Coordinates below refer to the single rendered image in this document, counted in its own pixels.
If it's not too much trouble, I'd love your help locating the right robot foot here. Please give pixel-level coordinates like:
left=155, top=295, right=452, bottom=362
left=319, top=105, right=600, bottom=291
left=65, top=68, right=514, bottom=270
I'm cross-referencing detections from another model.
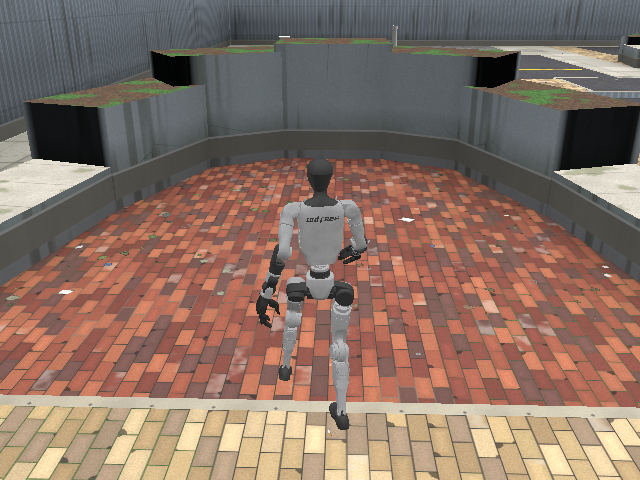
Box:
left=329, top=402, right=349, bottom=430

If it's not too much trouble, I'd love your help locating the left robot hand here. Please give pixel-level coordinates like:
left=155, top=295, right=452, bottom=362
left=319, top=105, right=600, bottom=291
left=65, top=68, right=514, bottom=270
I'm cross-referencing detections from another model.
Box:
left=256, top=293, right=280, bottom=328

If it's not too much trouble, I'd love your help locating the right robot thigh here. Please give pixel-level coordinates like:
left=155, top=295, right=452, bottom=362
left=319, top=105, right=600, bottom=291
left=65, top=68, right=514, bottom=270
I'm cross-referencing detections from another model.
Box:
left=329, top=281, right=354, bottom=362

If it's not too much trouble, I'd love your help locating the right robot upper arm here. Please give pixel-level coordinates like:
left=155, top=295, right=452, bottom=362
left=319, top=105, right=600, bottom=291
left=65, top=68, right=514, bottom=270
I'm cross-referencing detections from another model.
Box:
left=340, top=200, right=367, bottom=250

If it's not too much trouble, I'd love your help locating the robot left forearm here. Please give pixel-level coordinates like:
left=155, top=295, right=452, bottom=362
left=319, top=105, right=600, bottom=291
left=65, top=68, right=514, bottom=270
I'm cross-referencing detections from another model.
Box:
left=260, top=244, right=285, bottom=299

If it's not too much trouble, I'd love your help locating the left robot upper arm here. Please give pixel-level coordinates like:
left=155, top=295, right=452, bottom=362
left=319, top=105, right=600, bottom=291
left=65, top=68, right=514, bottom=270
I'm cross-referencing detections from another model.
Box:
left=277, top=202, right=300, bottom=260

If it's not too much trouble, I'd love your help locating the right robot hand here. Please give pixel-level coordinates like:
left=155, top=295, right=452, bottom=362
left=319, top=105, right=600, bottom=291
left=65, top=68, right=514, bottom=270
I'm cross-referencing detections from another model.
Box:
left=338, top=245, right=361, bottom=264

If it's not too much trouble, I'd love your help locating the robot right forearm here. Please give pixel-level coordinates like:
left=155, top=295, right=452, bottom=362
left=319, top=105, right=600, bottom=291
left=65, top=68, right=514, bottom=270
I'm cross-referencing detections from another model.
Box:
left=351, top=236, right=367, bottom=256

